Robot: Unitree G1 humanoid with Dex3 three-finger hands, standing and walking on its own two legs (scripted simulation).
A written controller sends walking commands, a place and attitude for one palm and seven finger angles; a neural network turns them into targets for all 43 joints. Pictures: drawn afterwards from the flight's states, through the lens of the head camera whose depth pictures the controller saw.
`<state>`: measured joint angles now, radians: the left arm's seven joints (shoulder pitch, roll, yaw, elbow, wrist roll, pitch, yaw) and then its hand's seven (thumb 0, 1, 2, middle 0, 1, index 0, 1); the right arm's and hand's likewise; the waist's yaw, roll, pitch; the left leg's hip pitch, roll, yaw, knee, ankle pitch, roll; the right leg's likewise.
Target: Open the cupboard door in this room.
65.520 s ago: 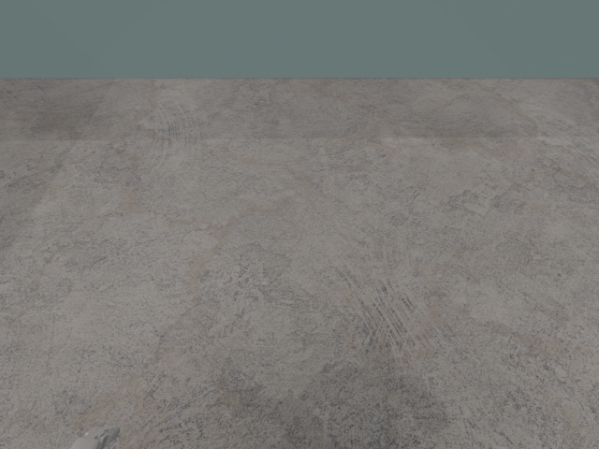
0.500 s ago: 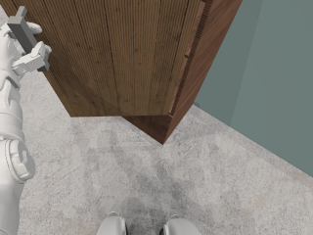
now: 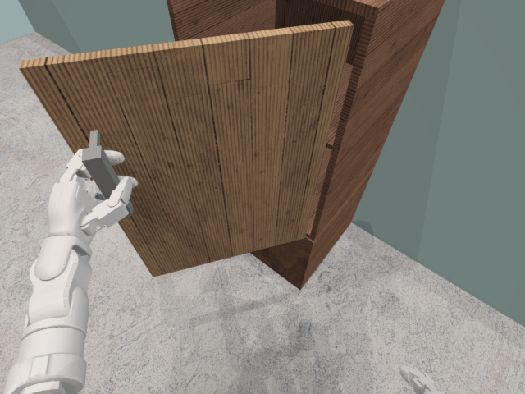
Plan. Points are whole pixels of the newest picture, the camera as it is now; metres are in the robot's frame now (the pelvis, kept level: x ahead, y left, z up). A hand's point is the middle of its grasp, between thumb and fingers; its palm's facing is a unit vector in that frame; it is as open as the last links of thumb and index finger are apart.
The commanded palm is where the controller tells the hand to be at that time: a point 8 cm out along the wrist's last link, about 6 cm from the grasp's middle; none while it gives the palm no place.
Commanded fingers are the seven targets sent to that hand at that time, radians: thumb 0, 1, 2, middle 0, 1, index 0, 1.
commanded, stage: pull the door open along its arc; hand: left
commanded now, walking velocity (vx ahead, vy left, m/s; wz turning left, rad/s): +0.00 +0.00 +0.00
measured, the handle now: (110, 175) +0.43 +0.24 +0.10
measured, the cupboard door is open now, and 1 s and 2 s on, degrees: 55 81 83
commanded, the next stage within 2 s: open thumb and fingers to let go in 0.52 s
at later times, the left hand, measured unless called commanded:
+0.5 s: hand (170, 276) +0.26 +0.12 +0.10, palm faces +0.42 -0.91 +0.02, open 6.4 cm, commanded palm +0.19 +0.16 +0.09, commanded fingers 0.00 0.90 0.90 -0.40 -1.35 -0.40 -1.35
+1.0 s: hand (183, 282) +0.25 +0.10 +0.10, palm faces +0.43 -0.90 +0.02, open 9.7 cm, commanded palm +0.20 +0.15 +0.09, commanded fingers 0.00 -0.50 0.30 -0.30 -1.20 -0.30 -1.20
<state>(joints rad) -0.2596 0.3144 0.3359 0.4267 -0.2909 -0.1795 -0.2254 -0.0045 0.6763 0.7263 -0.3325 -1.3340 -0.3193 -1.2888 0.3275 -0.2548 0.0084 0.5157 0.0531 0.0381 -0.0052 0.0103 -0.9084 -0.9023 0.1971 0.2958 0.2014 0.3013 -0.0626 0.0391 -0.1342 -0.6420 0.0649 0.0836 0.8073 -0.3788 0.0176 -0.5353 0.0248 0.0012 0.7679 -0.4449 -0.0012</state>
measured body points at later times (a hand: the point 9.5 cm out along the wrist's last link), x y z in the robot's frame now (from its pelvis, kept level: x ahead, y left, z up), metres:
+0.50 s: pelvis -0.01 -0.04 +0.01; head -0.02 -0.06 +0.46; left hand +0.23 +0.17 +0.10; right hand +0.17 -0.25 -0.08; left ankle +0.01 +0.11 -0.71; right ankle -0.05 -0.12 -0.71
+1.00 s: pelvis -0.02 -0.04 +0.01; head -0.02 -0.07 +0.46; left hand +0.22 +0.15 +0.10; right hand +0.18 -0.24 -0.09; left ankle +0.01 +0.11 -0.71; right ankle -0.05 -0.12 -0.71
